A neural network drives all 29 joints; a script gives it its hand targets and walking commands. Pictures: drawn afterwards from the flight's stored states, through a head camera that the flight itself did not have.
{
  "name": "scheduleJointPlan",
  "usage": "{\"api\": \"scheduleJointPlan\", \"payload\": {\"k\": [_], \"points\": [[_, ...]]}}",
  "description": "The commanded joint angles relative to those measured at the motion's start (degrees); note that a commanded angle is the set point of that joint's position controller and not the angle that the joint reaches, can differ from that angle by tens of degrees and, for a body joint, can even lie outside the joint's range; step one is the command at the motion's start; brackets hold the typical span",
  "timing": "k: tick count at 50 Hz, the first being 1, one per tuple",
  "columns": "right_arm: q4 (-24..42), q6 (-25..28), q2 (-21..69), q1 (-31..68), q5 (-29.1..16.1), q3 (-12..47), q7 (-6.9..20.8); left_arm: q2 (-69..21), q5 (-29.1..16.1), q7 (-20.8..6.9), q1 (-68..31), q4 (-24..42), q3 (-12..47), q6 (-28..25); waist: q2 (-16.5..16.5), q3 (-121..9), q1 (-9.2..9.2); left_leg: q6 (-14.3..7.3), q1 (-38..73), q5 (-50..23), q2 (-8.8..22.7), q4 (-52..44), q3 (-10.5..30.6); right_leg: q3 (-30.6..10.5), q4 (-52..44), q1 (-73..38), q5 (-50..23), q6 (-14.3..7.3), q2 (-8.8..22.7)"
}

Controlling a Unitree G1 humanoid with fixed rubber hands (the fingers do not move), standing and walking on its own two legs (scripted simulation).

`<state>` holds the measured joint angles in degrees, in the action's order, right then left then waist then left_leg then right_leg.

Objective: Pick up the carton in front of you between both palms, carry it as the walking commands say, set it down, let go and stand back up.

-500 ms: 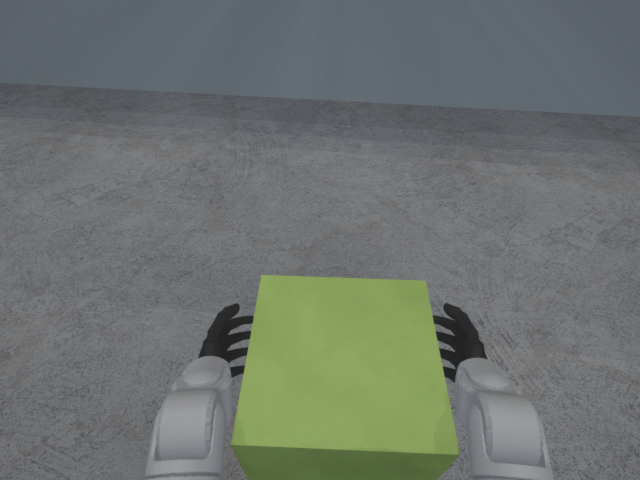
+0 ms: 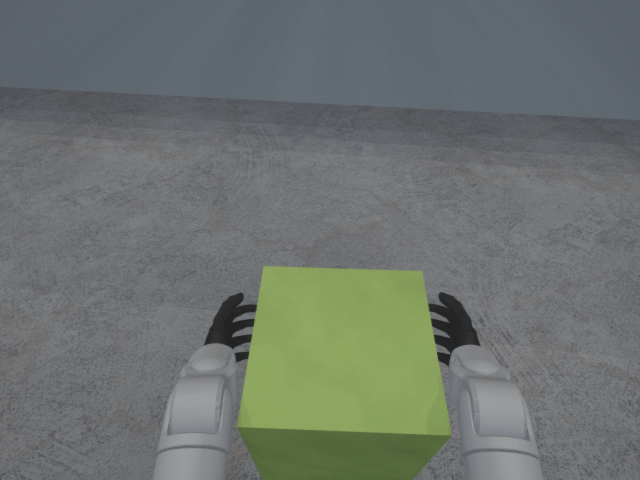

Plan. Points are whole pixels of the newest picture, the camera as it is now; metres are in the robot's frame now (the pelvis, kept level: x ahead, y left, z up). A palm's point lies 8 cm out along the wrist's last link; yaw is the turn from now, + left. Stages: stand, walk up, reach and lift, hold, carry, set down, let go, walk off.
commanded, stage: carry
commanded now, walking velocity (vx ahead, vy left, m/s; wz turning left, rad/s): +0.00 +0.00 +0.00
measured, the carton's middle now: (338, 380) +0.29 +0.00 -0.04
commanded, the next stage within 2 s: hold in 0.96 s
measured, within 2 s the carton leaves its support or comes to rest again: neither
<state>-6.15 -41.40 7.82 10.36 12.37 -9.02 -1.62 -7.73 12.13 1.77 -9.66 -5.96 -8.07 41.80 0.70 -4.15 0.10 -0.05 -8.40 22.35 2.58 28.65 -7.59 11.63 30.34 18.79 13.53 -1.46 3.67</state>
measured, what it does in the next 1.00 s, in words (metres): stands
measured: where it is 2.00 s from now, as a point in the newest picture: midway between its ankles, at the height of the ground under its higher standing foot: outside the picture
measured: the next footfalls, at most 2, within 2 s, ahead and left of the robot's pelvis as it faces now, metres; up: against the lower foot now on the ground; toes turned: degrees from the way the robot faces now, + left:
none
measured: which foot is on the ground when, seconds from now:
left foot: down 0.00-1.00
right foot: down 0.00-1.00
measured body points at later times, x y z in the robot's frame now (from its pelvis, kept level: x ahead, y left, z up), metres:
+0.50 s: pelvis -0.03 +0.01 +0.00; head -0.04 +0.00 +0.45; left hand +0.27 +0.16 +0.03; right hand +0.27 -0.15 +0.03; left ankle -0.08 +0.10 -0.73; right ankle +0.03 -0.10 -0.73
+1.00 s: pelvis -0.04 +0.01 +0.00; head -0.05 +0.01 +0.45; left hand +0.26 +0.16 +0.03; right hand +0.26 -0.14 +0.03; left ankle -0.08 +0.10 -0.73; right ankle +0.02 -0.11 -0.73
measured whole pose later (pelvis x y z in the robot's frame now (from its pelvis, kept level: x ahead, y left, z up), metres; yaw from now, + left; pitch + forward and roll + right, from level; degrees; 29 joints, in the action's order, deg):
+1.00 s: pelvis -0.04 +0.01 +0.00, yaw +1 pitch -1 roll -1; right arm -6.5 -41.9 7.9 10.9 13.2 -9.5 -1.5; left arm -7.9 12.8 1.1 -10.7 -7.7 -8.7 41.5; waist 1.2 -1.4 -0.4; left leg -1.6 -8.2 17.2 0.9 28.1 -5.5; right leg 7.6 26.5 16.9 7.9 -0.9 2.9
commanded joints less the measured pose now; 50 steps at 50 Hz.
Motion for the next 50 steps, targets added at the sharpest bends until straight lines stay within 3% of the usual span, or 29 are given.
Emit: {"api": "scheduleJointPlan", "payload": {"k": [1,19,48,49,50], "points": [[2.69,1.12,48.92,23.12,-12.9,32.36,12.37,-48.6,-13.3,-12.4,-25.5,4.42,32.17,-1.98,-0.29,-12.99,-0.02,-0.94,-1.47,-20.49,6.3,-4.09,4.56,-6.85,-2.26,-10.5,-19.94,-0.56,6.23],[2.24,0.91,50.34,24.23,-13.2,32.55,12.79,-49.81,-13.52,-12.86,-26.65,3.66,32.06,-1.79,-0.51,-13.44,0.03,-1.45,-3.05,-16.26,6.15,-4.87,5.0,-7.2,-3.51,-10.15,-16.45,-0.3,6.29],[1.55,0.88,50.7,24.6,-13.03,32.13,12.93,-50.1,-13.32,-13.05,-27.11,2.97,31.51,-1.74,-0.52,-13.93,0.01,-1.9,-4.15,-16.29,6.13,-4.53,5.29,-7.23,-3.37,-9.25,-15.74,0.1,6.37],[2.88,0.82,50.08,18.17,-13.32,31.16,12.88,-50.87,-13.12,-13.26,-21.54,1.43,29.24,-2.16,4.34,-7.96,-0.82,-1.63,-6.03,-33.24,-5.44,-8.57,14.44,-15.49,-4.64,-27.47,-26.25,-1.25,-8.38],[5.22,1.85,47.95,18.23,-12.68,30.78,12.22,-48.29,-11.82,-12.38,-21.08,2.62,28.84,-3.59,3.52,-10.91,-0.57,-1.85,-3.16,-33.46,-4.29,-8.6,15.52,-16.88,-5.66,-29.13,-24.96,-1.03,-7.83]]}}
